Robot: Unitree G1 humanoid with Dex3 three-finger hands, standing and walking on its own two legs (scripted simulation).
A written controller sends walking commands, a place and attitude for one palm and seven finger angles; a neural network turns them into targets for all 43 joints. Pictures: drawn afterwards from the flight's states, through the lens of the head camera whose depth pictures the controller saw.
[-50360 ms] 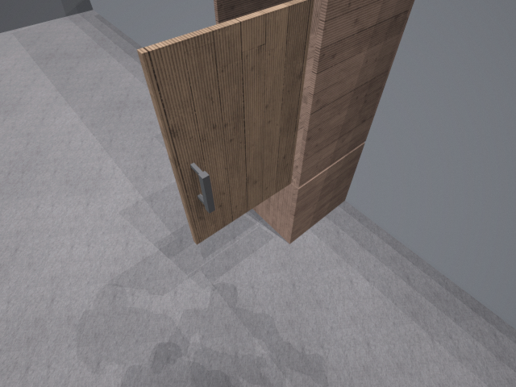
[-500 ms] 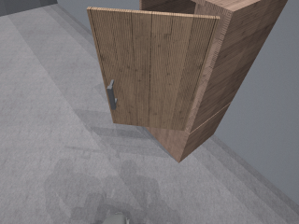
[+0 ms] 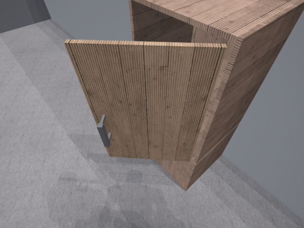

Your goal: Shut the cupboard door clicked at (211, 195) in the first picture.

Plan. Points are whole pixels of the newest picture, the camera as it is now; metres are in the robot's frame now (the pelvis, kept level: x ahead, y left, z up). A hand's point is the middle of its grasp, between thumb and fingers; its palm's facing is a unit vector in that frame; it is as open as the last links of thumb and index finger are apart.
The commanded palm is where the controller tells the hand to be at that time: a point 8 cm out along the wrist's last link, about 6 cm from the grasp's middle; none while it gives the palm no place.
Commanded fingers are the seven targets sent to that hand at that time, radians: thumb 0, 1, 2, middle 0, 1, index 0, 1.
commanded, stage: come to a stop and stand still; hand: left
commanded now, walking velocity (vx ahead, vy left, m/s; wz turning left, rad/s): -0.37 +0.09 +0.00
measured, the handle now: (105, 131) +0.45 +0.20 -0.09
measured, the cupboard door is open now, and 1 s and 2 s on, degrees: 44 44 44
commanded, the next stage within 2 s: look again from close up in 1.14 s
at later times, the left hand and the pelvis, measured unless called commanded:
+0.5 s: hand out of the picture +0.04 +0.26 -0.18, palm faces +0.02 -0.98 -0.22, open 7.4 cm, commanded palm none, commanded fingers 0.00 0.90 0.90 -0.20 -0.30 -0.20 -0.30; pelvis -0.01 +0.05 +0.01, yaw -2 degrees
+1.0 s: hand out of the picture -0.01 +0.15 -0.17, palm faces +0.01 -0.98 -0.18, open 7.3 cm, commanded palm none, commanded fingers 0.00 0.90 0.90 -0.20 -0.30 -0.20 -0.30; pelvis -0.01 -0.01 +0.00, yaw -1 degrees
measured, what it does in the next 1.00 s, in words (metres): steps on the spot: left foot, then right foot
